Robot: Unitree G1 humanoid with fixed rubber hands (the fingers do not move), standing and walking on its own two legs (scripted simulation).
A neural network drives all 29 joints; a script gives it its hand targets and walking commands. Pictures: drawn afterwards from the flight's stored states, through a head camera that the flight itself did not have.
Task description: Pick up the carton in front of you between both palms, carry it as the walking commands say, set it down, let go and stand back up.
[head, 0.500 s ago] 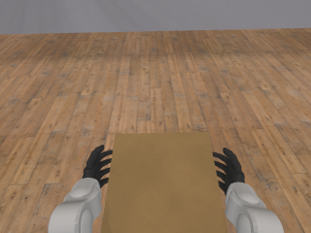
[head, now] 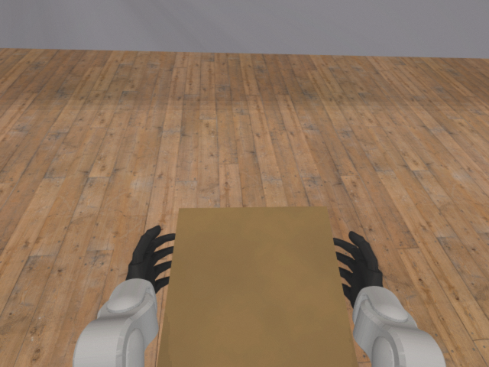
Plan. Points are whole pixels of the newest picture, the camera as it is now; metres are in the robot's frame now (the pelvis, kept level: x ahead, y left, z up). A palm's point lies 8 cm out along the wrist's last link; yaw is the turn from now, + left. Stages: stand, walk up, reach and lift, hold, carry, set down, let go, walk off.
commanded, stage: carry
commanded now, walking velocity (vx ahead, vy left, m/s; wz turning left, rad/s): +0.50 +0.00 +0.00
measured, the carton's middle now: (253, 303) +0.23 +0.00 +0.01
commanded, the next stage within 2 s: none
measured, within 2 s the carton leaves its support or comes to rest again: neither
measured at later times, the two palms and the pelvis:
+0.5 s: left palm (196, 132) +0.56 +0.12 +0.09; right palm (334, 139) +0.57 -0.18 +0.09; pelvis +0.34 -0.03 +0.00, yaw +2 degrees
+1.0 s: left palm (194, 67) +0.88 +0.17 +0.09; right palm (297, 70) +0.88 -0.13 +0.10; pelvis +0.65 +0.02 +0.00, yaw +0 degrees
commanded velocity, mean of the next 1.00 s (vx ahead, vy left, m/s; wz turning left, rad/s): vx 0.34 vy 0.00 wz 0.00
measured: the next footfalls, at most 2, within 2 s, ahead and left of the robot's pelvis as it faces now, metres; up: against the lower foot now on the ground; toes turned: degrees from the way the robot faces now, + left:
right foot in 0.12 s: +0.29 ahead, -0.12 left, +0.00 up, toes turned -11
left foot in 0.64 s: +0.69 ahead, +0.11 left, +0.00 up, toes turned +2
